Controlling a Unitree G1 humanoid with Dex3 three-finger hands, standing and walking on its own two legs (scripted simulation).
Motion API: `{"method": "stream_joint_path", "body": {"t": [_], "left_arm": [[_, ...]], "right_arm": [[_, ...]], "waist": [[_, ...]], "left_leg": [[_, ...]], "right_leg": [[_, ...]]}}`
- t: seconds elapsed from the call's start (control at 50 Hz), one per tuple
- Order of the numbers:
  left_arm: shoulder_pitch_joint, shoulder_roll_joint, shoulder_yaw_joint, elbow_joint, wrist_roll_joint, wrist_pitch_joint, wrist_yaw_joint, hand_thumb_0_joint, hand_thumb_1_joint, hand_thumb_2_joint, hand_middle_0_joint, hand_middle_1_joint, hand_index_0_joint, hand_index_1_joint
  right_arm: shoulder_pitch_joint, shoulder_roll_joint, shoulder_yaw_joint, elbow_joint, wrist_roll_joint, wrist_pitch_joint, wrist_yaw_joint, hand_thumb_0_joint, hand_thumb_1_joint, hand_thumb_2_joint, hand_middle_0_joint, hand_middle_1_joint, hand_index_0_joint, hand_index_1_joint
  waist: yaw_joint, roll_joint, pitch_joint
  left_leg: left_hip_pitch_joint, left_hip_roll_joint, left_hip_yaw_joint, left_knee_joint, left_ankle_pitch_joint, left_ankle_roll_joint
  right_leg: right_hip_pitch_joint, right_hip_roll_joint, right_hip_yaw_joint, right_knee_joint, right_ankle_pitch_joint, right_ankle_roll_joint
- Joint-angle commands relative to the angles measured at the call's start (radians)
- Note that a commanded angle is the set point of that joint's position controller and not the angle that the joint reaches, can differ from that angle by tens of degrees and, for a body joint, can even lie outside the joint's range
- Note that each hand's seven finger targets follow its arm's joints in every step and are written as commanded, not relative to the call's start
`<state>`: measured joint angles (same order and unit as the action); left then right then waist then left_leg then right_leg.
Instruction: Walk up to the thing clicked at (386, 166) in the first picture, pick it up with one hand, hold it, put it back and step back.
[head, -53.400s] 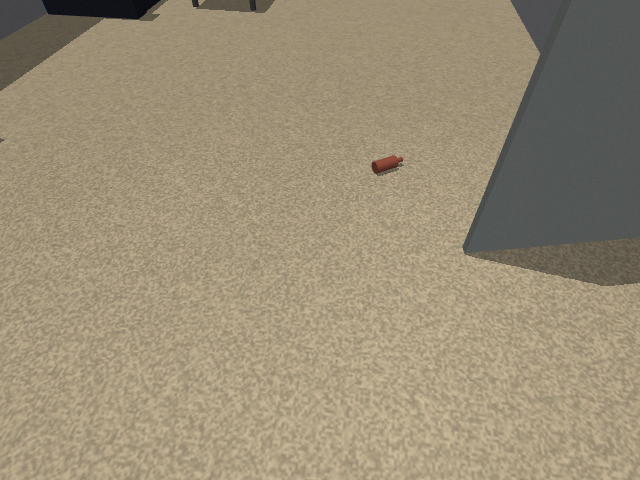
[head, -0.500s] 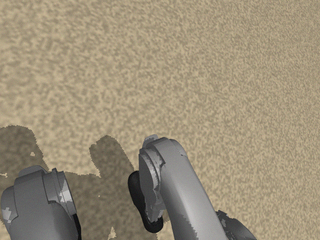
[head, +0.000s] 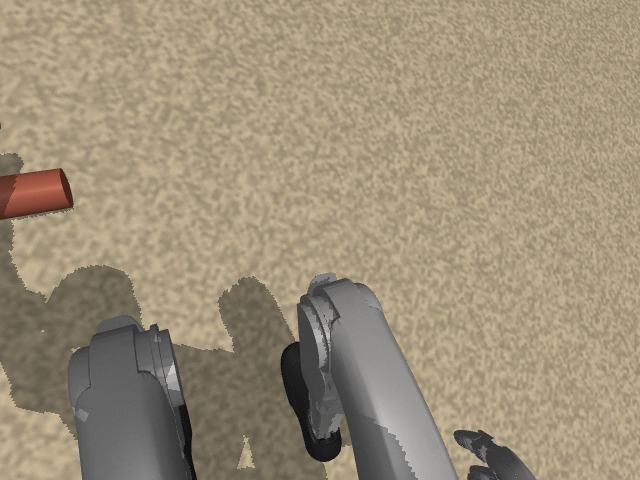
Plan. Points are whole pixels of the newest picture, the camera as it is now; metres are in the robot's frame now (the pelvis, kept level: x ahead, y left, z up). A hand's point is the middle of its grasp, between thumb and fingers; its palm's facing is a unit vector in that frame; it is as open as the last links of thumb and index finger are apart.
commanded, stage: withdraw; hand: left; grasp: from above
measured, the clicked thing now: (3, 197) +0.53 +0.34 -0.33
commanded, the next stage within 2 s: home in 0.02 s
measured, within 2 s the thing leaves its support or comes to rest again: neither
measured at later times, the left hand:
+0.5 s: hand out of the picture +0.48 +0.31 -0.12, palm faces -0.34 -0.29 -0.89, open 11.2 cm
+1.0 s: hand out of the picture +0.30 +0.26 +0.10, palm faces -0.01 -0.89 -0.45, open 7.4 cm
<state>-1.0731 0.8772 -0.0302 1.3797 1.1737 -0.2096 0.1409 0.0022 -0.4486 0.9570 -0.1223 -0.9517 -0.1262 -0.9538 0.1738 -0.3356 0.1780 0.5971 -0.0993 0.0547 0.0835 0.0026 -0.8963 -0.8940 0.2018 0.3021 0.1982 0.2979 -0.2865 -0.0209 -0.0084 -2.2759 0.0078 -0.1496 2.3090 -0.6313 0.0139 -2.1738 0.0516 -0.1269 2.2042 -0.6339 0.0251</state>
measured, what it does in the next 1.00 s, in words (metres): rises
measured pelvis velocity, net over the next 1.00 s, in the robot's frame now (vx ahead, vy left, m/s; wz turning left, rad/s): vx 0.03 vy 0.00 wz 0.13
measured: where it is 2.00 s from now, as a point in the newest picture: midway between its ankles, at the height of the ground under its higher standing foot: (250, 446)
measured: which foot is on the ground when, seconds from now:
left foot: down 0.00-1.00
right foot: down 0.00-1.00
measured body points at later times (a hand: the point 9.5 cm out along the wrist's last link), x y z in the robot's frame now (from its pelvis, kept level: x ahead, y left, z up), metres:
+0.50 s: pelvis +0.02 +0.00 +0.02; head +0.25 +0.07 +0.40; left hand +0.49 +0.32 -0.07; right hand +0.08 -0.25 -0.10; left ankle +0.09 +0.12 -0.33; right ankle +0.11 -0.12 -0.33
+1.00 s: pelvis +0.03 +0.00 +0.21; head +0.17 +0.05 +0.63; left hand +0.30 +0.30 +0.13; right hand +0.26 -0.22 +0.11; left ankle +0.09 +0.12 -0.33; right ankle +0.11 -0.12 -0.33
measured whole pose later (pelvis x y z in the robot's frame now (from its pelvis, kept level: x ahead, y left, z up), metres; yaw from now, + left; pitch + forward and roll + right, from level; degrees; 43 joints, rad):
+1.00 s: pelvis +0.03 +0.00 +0.21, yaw +7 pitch +28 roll -5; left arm -0.09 0.38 0.05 0.36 0.16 0.23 0.06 0.01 0.88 0.90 -0.21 -0.30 -0.21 -0.30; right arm 0.08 -0.24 0.02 0.56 0.04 -0.06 -0.03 0.01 -0.91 -0.90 0.20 0.30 0.20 0.30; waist -0.07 0.03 -0.19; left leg -1.53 0.01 -0.08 1.65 -0.61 0.00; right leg -1.46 0.03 -0.06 1.59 -0.62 0.00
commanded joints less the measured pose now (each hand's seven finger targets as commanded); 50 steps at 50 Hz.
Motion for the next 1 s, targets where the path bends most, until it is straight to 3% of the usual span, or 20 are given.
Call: {"method": "stream_joint_path", "body": {"t": [0.0, 0.04, 0.08, 0.12, 0.18, 0.22, 0.28, 0.32, 0.34, 0.4, 0.46, 0.5, 0.56, 0.62, 0.66, 0.72, 0.74, 0.86, 0.9, 0.98], "left_arm": [[-0.388, 0.283, 0.072, -0.104, 0.04, -0.055, 0.133, 0.0, -0.444, 0.94, -0.115, -0.969, -0.127, -0.955], [-0.414, 0.344, 0.12, -0.11, 0.07, -0.06, 0.186, 0.0, -0.449, 0.938, -0.11, -0.97, -0.124, -0.954], [-0.433, 0.348, 0.132, -0.097, 0.088, -0.054, 0.231, 0.0, -0.289, 0.917, -0.246, -0.81, -0.221, -0.794], [-0.461, 0.325, 0.135, -0.114, 0.083, -0.035, 0.259, 0.0, -0.423, 0.916, -0.122, -0.961, -0.141, -0.94], [-0.408, 0.35, 0.174, -0.15, 0.085, 0.014, 0.278, 0.0, -0.312, 0.891, -0.239, -0.838, -0.215, -0.819], [-0.354, 0.329, 0.179, -0.196, 0.054, 0.049, 0.269, 0.0, -0.152, 0.936, -0.248, -0.678, -0.224, -0.679], [-0.269, 0.289, 0.184, -0.245, -0.025, 0.106, 0.227, 0.0, 0.008, 0.879, -0.229, -0.564, -0.21, -0.581], [-0.193, 0.236, 0.179, -0.268, -0.099, 0.142, 0.176, 0.0, 0.105, 0.818, -0.21, -0.483, -0.196, -0.496], [-0.158, 0.207, 0.167, -0.313, -0.137, 0.156, 0.147, 0.0, 0.185, 0.801, -0.202, -0.438, -0.191, -0.449], [-0.022, 0.149, 0.176, -0.491, -0.247, 0.192, 0.054, 0.0, 0.397, 0.817, -0.198, -0.38, -0.19, -0.387], [0.12, 0.049, 0.167, -0.617, -0.377, 0.231, -0.025, 0.0, 0.637, 0.792, -0.183, -0.285, -0.181, -0.286], [0.186, 0.031, 0.196, -0.736, -0.455, 0.24, -0.057, 0.0, 0.786, 0.856, -0.192, -0.288, -0.192, -0.288], [0.288, -0.057, 0.164, -0.873, -0.547, 0.256, -0.094, 0.0, 0.9, 0.9, -0.2, -0.299, -0.2, -0.299], [0.36, -0.086, 0.186, -0.99, -0.639, 0.267, -0.095, 0.0, 0.9, 0.9, -0.2, -0.299, -0.2, -0.299], [0.424, -0.153, 0.15, -1.022, -0.688, 0.28, -0.097, 0.0, 0.899, 0.9, -0.2, -0.299, -0.2, -0.299], [0.533, -0.192, 0.158, -1.051, -0.769, 0.307, -0.083, 0.0, 0.899, 0.899, -0.2, -0.298, -0.2, -0.298], [0.573, -0.23, 0.136, -1.056, -0.79, 0.317, -0.082, 0.0, 0.899, 0.899, -0.2, -0.298, -0.2, -0.298], [0.737, -0.307, 0.137, -1.154, -0.945, 0.376, -0.066, 0.0, 0.9, 0.901, -0.2, -0.299, -0.2, -0.299], [0.763, -0.301, 0.164, -1.22, -0.998, 0.391, -0.058, 0.0, 0.901, 0.902, -0.2, -0.3, -0.2, -0.3], [0.896, -0.357, 0.161, -1.268, -1.081, 0.436, -0.047, 0.0, 0.9, 0.9, -0.2, -0.299, -0.2, -0.299]], "right_arm": [[0.182, -0.227, -0.045, 0.014, -0.031, -0.014, -0.009, 0.0, -0.887, -0.892, 0.2, 0.3, 0.2, 0.3], [0.182, -0.242, -0.047, 0.01, -0.041, -0.023, -0.007, 0.0, -0.889, -0.891, 0.2, 0.299, 0.2, 0.299], [0.194, -0.237, -0.046, 0.01, -0.052, -0.033, -0.003, 0.0, -0.884, -0.895, 0.199, 0.3, 0.199, 0.3], [0.203, -0.234, -0.054, 0.014, -0.054, -0.047, 0.0, 0.0, -0.884, -0.889, 0.201, 0.299, 0.2, 0.299], [0.212, -0.25, -0.076, 0.013, -0.051, -0.069, 0.007, 0.0, -0.885, -0.895, 0.199, 0.3, 0.199, 0.3], [0.214, -0.236, -0.086, 0.006, -0.041, -0.073, 0.016, 0.0, -0.884, -0.895, 0.199, 0.299, 0.199, 0.299], [0.246, -0.217, -0.117, 0.02, -0.022, -0.068, 0.025, 0.0, -0.888, -0.896, 0.2, 0.3, 0.199, 0.3], [0.261, -0.213, -0.149, 0.029, -0.005, -0.062, 0.03, 0.0, -0.891, -0.897, 0.2, 0.3, 0.199, 0.3], [0.267, -0.199, -0.152, 0.025, 0.003, -0.057, 0.032, 0.0, -0.892, -0.898, 0.2, 0.3, 0.199, 0.3], [0.27, -0.189, -0.197, 0.011, 0.041, -0.041, 0.033, 0.0, -0.895, -0.898, 0.2, 0.3, 0.2, 0.3], [0.234, -0.172, -0.215, 0.004, 0.067, -0.027, 0.021, 0.0, -0.899, -0.9, 0.2, 0.3, 0.2, 0.3], [0.209, -0.158, -0.221, -0.013, 0.083, -0.022, 0.005, 0.0, -0.9, -0.9, 0.2, 0.3, 0.2, 0.3], [0.161, -0.133, -0.232, -0.044, 0.098, -0.023, -0.01, 0.0, -0.9, -0.9, 0.2, 0.3, 0.2, 0.3], [0.127, -0.123, -0.24, -0.061, 0.109, -0.035, -0.028, 0.0, -0.899, -0.9, 0.2, 0.3, 0.2, 0.3], [0.102, -0.116, -0.244, -0.072, 0.117, -0.048, -0.04, 0.0, -0.899, -0.9, 0.2, 0.3, 0.2, 0.3], [0.066, -0.109, -0.242, -0.083, 0.126, -0.074, -0.065, 0.0, -0.899, -0.9, 0.2, 0.3, 0.2, 0.3], [0.059, -0.104, -0.244, -0.088, 0.127, -0.082, -0.071, 0.0, -0.899, -0.9, 0.2, 0.3, 0.2, 0.3], [0.0, -0.083, -0.232, -0.104, 0.14, -0.133, -0.113, 0.0, -0.899, -0.9, 0.2, 0.3, 0.2, 0.3], [-0.012, -0.076, -0.227, -0.12, 0.141, -0.146, -0.123, 0.0, -0.899, -0.9, 0.2, 0.3, 0.2, 0.3], [-0.028, -0.053, -0.211, -0.143, 0.144, -0.168, -0.149, 0.0, -0.9, -0.9, 0.2, 0.3, 0.2, 0.3]], "waist": [[-0.037, 0.363, -0.622], [-0.022, 0.437, -0.68], [-0.034, 0.447, -0.698], [-0.039, 0.481, -0.709], [-0.003, 0.548, -0.768], [0.018, 0.565, -0.846], [0.045, 0.496, -0.906], [0.067, 0.449, -0.878], [0.067, 0.43, -0.897], [0.121, 0.392, -0.961], [0.125, 0.283, -0.839], [0.146, 0.239, -0.835], [0.154, 0.24, -0.819], [0.171, 0.222, -0.794], [0.167, 0.233, -0.768], [0.184, 0.218, -0.714], [0.174, 0.194, -0.687], [0.181, 0.178, -0.626], [0.193, 0.183, -0.659], [0.198, 0.141, -0.61]], "left_leg": [[0.461, 0.003, 0.043, -0.183, 0.069, 0.012], [0.53, 0.003, 0.044, -0.183, 0.099, 0.005], [0.523, 0.008, 0.045, -0.162, 0.102, 0.005], [0.535, 0.008, 0.049, -0.165, 0.094, 0.003], [0.592, 0.009, 0.046, -0.182, 0.117, -0.006], [0.618, 0.009, 0.056, -0.188, 0.154, -0.002], [0.591, 0.003, 0.077, -0.206, 0.178, 0.01], [0.581, 0.002, 0.084, -0.236, 0.177, 0.013], [0.583, 0.0, 0.09, -0.244, 0.183, 0.02], [0.66, -0.002, 0.093, -0.306, 0.227, 0.02], [0.607, -0.003, 0.091, -0.361, 0.183, 0.025], [0.627, -0.004, 0.085, -0.397, 0.183, 0.03], [0.733, 0.007, 0.062, -0.487, 0.166, 0.025], [0.79, 0.01, 0.057, -0.569, 0.106, 0.024], [0.86, 0.015, 0.044, -0.633, 0.096, 0.019], [0.934, 0.016, 0.033, -0.719, 0.058, 0.012], [0.946, 0.015, 0.041, -0.738, 0.054, 0.013], [1.084, 0.011, 0.043, -0.868, 0.084, 0.01], [1.148, 0.009, 0.047, -0.901, 0.116, 0.011], [1.223, 0.003, 0.066, -0.995, 0.123, 0.015]], "right_leg": [[0.26, 0.038, -0.046, -0.157, 0.108, -0.068], [0.253, 0.033, -0.06, -0.133, 0.138, -0.069], [0.261, 0.039, -0.057, -0.123, 0.142, -0.068], [0.233, 0.036, -0.065, -0.115, 0.144, -0.068], [0.201, 0.024, -0.077, -0.089, 0.163, -0.074], [0.244, 0.024, -0.068, -0.097, 0.195, -0.07], [0.332, 0.029, -0.052, -0.145, 0.221, -0.063], [0.347, 0.026, -0.039, -0.179, 0.215, -0.062], [0.405, 0.031, -0.031, -0.205, 0.223, -0.058], [0.467, 0.026, -0.008, -0.256, 0.244, -0.061], [0.484, 0.023, 0.009, -0.322, 0.218, -0.067], [0.52, 0.017, 0.02, -0.368, 0.216, -0.067], [0.545, 0.011, 0.026, -0.427, 0.191, -0.064], [0.598, 0.004, 0.037, -0.495, 0.154, -0.062], [0.614, -0.001, 0.04, -0.529, 0.146, -0.06], [0.671, -0.005, 0.045, -0.596, 0.122, -0.057], [0.691, -0.005, 0.049, -0.632, 0.115, -0.056], [0.841, -0.012, 0.073, -0.765, 0.131, -0.053], [0.907, -0.012, 0.08, -0.802, 0.157, -0.052], [1.04, -0.011, 0.093, -0.927, 0.164, -0.051]]}}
